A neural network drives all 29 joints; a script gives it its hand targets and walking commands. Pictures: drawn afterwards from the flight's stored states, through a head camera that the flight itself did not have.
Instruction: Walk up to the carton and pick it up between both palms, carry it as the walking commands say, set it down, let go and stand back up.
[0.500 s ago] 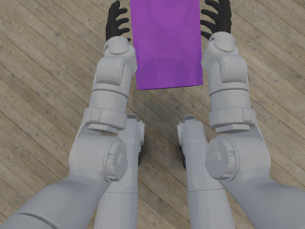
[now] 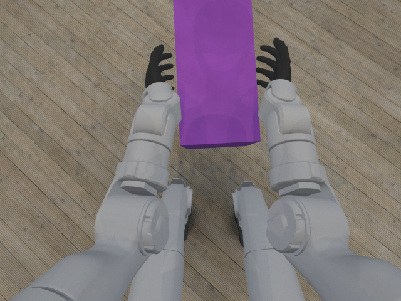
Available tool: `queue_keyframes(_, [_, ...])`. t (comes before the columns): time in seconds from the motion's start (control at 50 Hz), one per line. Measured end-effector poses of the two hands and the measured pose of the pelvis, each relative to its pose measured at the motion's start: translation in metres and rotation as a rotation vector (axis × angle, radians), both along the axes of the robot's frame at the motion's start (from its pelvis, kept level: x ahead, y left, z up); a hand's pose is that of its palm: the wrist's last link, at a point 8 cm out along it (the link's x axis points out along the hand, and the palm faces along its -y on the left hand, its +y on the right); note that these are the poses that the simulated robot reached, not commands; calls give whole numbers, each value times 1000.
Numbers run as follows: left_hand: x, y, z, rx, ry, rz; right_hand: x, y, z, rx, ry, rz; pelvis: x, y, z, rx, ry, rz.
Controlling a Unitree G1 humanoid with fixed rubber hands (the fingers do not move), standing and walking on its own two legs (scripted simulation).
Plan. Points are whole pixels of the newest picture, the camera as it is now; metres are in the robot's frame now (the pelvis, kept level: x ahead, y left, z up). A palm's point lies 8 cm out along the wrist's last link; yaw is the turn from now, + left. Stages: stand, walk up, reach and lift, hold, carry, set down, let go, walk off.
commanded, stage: reach and lift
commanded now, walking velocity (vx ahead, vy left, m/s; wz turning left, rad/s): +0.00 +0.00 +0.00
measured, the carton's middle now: (214, 79) +0.51 -0.01 -0.09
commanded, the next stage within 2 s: none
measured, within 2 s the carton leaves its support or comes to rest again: neither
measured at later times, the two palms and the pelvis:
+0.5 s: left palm (142, 59) +0.45 +0.10 +0.10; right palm (315, 53) +0.44 -0.13 +0.11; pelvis +0.06 +0.00 +0.08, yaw -1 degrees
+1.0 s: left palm (141, 44) +0.43 +0.09 +0.15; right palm (351, 34) +0.43 -0.14 +0.16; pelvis +0.12 -0.01 +0.12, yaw +0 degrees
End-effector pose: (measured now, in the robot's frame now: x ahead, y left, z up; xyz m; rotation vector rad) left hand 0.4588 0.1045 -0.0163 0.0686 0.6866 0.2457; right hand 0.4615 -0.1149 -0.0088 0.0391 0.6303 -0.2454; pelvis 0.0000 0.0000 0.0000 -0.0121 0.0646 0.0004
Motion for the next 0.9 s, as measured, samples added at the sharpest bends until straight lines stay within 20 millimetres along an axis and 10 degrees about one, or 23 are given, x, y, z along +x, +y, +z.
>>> queue_keyframes(0.36, [-22, 5, 90, -38, 40, -33, -22, 2, 100, -14, 44, 20, 47, 4, 62, -14, 29, -4])
queue_keyframes(0.9, [-24, -12, 151, -4, 30, -68, -21, -19, 155, 1, 27, 75, 117, -13, 119, 14, -66, -13])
